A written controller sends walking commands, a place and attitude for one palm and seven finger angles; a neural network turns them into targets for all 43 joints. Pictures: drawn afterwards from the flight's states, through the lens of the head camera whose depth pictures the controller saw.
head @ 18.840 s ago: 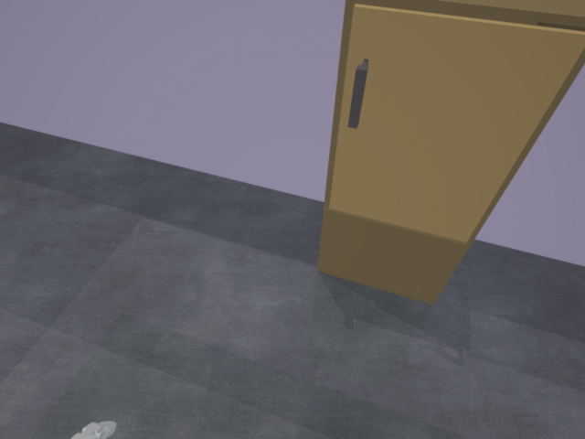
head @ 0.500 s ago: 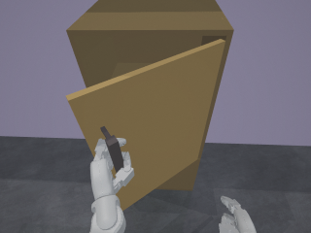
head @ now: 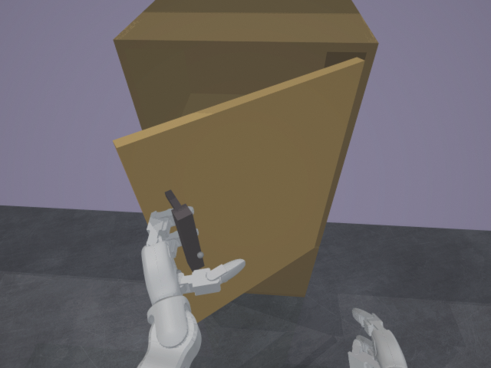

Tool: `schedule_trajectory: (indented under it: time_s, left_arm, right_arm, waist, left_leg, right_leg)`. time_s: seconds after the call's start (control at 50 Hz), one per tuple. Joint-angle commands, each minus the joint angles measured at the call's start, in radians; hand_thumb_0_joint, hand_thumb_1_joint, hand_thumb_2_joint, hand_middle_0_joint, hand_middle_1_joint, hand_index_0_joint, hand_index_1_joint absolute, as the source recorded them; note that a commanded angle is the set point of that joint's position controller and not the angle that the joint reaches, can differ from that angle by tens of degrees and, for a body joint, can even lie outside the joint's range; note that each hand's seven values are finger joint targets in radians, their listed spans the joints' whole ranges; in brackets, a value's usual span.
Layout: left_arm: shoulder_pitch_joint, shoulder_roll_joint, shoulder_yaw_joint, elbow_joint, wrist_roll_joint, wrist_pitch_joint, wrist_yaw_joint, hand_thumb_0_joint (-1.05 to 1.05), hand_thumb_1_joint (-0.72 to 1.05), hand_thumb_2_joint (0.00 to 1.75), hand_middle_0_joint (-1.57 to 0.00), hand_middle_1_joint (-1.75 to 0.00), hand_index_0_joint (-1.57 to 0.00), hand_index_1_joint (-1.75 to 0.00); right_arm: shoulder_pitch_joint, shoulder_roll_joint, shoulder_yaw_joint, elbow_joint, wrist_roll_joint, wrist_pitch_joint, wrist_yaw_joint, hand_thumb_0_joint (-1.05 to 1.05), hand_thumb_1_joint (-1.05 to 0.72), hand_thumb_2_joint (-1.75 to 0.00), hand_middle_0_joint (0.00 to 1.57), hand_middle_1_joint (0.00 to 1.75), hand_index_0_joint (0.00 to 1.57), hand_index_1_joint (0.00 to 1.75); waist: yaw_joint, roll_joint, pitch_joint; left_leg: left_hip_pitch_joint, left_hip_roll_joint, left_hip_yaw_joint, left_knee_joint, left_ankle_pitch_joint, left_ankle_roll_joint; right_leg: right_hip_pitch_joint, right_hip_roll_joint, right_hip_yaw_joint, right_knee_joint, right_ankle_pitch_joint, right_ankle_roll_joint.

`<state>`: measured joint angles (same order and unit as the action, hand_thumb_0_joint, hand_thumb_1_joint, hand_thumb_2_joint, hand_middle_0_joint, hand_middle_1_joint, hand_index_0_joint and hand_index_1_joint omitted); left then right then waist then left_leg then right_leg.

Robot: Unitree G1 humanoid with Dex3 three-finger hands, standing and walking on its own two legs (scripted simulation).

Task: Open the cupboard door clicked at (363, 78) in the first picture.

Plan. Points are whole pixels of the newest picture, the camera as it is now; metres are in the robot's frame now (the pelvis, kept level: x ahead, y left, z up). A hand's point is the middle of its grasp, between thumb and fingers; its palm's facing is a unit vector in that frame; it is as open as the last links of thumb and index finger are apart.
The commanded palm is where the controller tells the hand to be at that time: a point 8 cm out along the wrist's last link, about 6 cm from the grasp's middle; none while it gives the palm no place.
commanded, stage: open thumb and fingers to let go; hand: left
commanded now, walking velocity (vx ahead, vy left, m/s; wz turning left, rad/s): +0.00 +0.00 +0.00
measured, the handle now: (183, 231) +0.30 +0.12 +0.09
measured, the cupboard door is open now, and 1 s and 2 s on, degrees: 38 39 39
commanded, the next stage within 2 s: slide the hand sideways off the handle in 0.34 s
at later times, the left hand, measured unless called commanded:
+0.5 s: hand (200, 255) +0.26 +0.09 +0.09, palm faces +0.30 -0.95 -0.02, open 15.0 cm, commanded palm +0.22 +0.12 +0.09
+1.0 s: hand (195, 284) +0.22 +0.09 +0.09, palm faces -0.07 -1.00 -0.02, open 16.2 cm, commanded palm +0.19 +0.15 +0.09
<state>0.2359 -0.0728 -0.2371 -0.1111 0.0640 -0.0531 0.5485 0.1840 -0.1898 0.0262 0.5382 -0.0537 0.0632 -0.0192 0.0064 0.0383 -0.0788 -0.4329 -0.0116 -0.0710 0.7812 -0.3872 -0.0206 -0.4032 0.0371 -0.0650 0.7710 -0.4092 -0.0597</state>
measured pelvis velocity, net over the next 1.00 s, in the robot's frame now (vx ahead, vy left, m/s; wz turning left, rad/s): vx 0.00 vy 0.02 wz -0.04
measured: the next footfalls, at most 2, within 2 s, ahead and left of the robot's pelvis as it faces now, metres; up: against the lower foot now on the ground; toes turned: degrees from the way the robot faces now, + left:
none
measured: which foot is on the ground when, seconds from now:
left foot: down 0.00-1.00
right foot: down 0.00-1.00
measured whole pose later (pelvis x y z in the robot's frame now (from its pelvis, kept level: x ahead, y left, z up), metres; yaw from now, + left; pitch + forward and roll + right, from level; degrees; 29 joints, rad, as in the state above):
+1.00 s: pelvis +0.00 +0.02 -0.01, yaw -2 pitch +4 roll +0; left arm 0.42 0.10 -0.21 -0.30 -0.05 -0.12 0.09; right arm 0.27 -0.21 0.06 0.42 0.00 -0.03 0.00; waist 0.00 0.04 -0.09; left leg -0.50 -0.02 -0.02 0.86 -0.43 0.00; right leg -0.49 0.03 -0.02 0.86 -0.44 -0.04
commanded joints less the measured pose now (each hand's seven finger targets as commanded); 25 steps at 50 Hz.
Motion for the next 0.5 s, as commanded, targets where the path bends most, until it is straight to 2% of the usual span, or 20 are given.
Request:
schedule_trajectory:
  time_s: [0.0, 0.06, 0.1, 0.18, 0.26, 0.3, 0.32, 0.34, 0.38, 0.42, 0.44, 0.46, 0.48]
  left_arm:
    - [-0.190, -0.061, -0.014, -0.242, 0.020, -0.059, 0.006, 0.00, -0.50, 0.30, -0.27, -1.05, -0.27, -1.05]
    - [-0.182, -0.106, -0.056, -0.226, 0.025, -0.043, 0.006, 0.00, -0.50, 0.30, -0.25, -0.90, -0.25, -0.90]
    - [-0.223, -0.101, -0.053, -0.243, 0.025, -0.038, 0.014, 0.00, -0.50, 0.30, -0.23, -0.80, -0.23, -0.80]
    - [-0.178, -0.109, -0.053, -0.256, 0.019, -0.021, 0.015, 0.00, -0.50, 0.30, -0.20, -0.60, -0.20, -0.60]
    - [-0.200, -0.111, -0.050, -0.233, 0.015, -0.001, 0.022, 0.00, -0.50, 0.30, -0.17, -0.40, -0.17, -0.40]
    - [-0.214, -0.111, -0.041, -0.233, 0.012, 0.008, 0.029, 0.00, -0.50, 0.30, -0.15, -0.30, -0.15, -0.30]
    - [-0.236, -0.120, -0.051, -0.235, 0.016, 0.010, 0.031, 0.00, -0.50, 0.30, -0.15, -0.30, -0.15, -0.30]
    - [-0.224, -0.119, -0.045, -0.233, 0.016, 0.015, 0.032, 0.00, -0.50, 0.30, -0.15, -0.30, -0.15, -0.30]
    - [-0.243, -0.115, -0.044, -0.229, 0.016, 0.016, 0.033, 0.00, -0.50, 0.30, -0.15, -0.30, -0.15, -0.30]
    - [-0.243, -0.141, -0.072, -0.231, 0.023, 0.017, 0.031, 0.00, -0.50, 0.30, -0.15, -0.30, -0.15, -0.30]
    - [-0.236, -0.023, -0.242, -0.231, 0.103, -0.040, -0.162, 0.00, -0.50, 0.30, -0.15, -0.30, -0.15, -0.30]
    - [-0.266, 0.070, -0.139, -0.297, 0.061, -0.090, -0.269, 0.00, -0.50, 0.30, -0.15, -0.30, -0.15, -0.30]
    - [-0.273, 0.097, -0.138, -0.326, 0.041, -0.122, -0.352, 0.00, -0.50, 0.30, -0.15, -0.30, -0.15, -0.30]
  right_arm:
    - [-0.143, -0.075, -0.034, -0.182, 0.003, -0.047, -0.002, 0.00, -0.90, -0.90, 0.20, 0.30, 0.20, 0.30]
    - [-0.141, -0.076, -0.032, -0.184, 0.006, -0.046, 0.006, 0.00, -0.90, -0.90, 0.20, 0.30, 0.20, 0.30]
    - [-0.144, -0.078, -0.033, -0.183, 0.007, -0.045, 0.006, 0.00, -0.90, -0.90, 0.20, 0.30, 0.20, 0.30]
    - [-0.143, -0.076, -0.034, -0.190, 0.008, -0.042, 0.012, 0.00, -0.90, -0.90, 0.20, 0.30, 0.20, 0.30]
    - [-0.163, -0.075, -0.027, -0.184, 0.011, -0.033, 0.014, 0.00, -0.90, -0.90, 0.20, 0.30, 0.20, 0.30]
    - [-0.167, -0.074, -0.026, -0.186, 0.008, -0.030, 0.013, 0.00, -0.90, -0.90, 0.20, 0.30, 0.20, 0.30]
    - [-0.166, -0.073, -0.026, -0.183, 0.008, -0.031, 0.013, 0.00, -0.90, -0.90, 0.20, 0.30, 0.20, 0.30]
    - [-0.165, -0.073, -0.028, -0.183, 0.008, -0.031, 0.014, 0.00, -0.90, -0.90, 0.20, 0.30, 0.20, 0.30]
    - [-0.167, -0.074, -0.026, -0.179, 0.008, -0.029, 0.013, 0.00, -0.90, -0.90, 0.20, 0.30, 0.20, 0.30]
    - [-0.165, -0.072, -0.028, -0.180, 0.008, -0.034, 0.017, 0.00, -0.90, -0.90, 0.20, 0.30, 0.20, 0.30]
    - [-0.088, -0.116, -0.027, -0.158, 0.013, -0.035, 0.027, 0.00, -0.90, -0.90, 0.20, 0.30, 0.20, 0.30]
    - [-0.077, -0.109, -0.038, -0.190, 0.027, -0.039, 0.019, 0.00, -0.90, -0.90, 0.20, 0.30, 0.20, 0.30]
    - [-0.078, -0.109, -0.034, -0.204, 0.031, -0.049, 0.010, 0.00, -0.90, -0.90, 0.20, 0.30, 0.20, 0.30]
  waist:
    - [-0.001, -0.089, -0.147]
    - [-0.003, -0.084, -0.124]
    - [-0.007, -0.076, -0.140]
    - [0.005, -0.088, -0.157]
    - [0.006, -0.083, -0.114]
    - [0.008, -0.089, -0.126]
    - [-0.002, -0.088, -0.124]
    - [0.008, -0.075, -0.127]
    - [-0.001, -0.094, -0.125]
    - [-0.005, -0.072, -0.125]
    - [-0.094, -0.139, -0.041]
    - [-0.051, -0.101, -0.132]
    - [-0.046, -0.059, -0.171]
  left_leg:
    - [0.059, -0.012, 0.042, -0.063, 0.169, 0.047]
    - [0.052, -0.005, 0.033, -0.071, 0.181, 0.045]
    - [0.058, -0.005, 0.033, -0.067, 0.181, 0.045]
    - [0.054, -0.002, 0.032, -0.069, 0.197, 0.042]
    - [0.043, -0.002, 0.027, -0.074, 0.164, 0.041]
    - [0.043, -0.006, 0.030, -0.069, 0.161, 0.041]
    - [0.048, -0.005, 0.030, -0.063, 0.161, 0.041]
    - [0.047, -0.004, 0.028, -0.065, 0.161, 0.040]
    - [0.046, -0.006, 0.028, -0.064, 0.153, 0.040]
    - [0.052, -0.005, 0.028, -0.060, 0.160, 0.040]
    - [0.062, -0.010, 0.025, -0.055, 0.168, 0.058]
    - [0.059, -0.009, 0.033, -0.059, 0.172, 0.062]
    - [0.072, -0.013, 0.041, -0.054, 0.177, 0.066]
  right_leg:
    - [0.029, -0.056, 0.057, -0.166, 0.196, 0.029]
    - [0.015, -0.045, 0.028, -0.139, 0.201, 0.022]
    - [0.010, -0.043, 0.031, -0.135, 0.198, 0.021]
    - [0.024, -0.037, 0.020, -0.124, 0.214, 0.018]
    - [0.002, -0.036, 0.017, -0.135, 0.159, 0.015]
    - [0.006, -0.036, 0.020, -0.139, 0.153, 0.016]
    - [-0.005, -0.037, 0.022, -0.141, 0.151, 0.018]
    - [-0.001, -0.036, 0.019, -0.140, 0.147, 0.015]
    - [-0.006, -0.038, 0.023, -0.143, 0.137, 0.018]
    - [-0.014, -0.037, 0.018, -0.135, 0.145, 0.015]
    - [-0.069, -0.045, 0.054, -0.128, 0.217, 0.030]
    - [-0.023, -0.048, 0.058, -0.108, 0.253, 0.026]
    - [-0.001, -0.051, 0.068, -0.099, 0.275, 0.025]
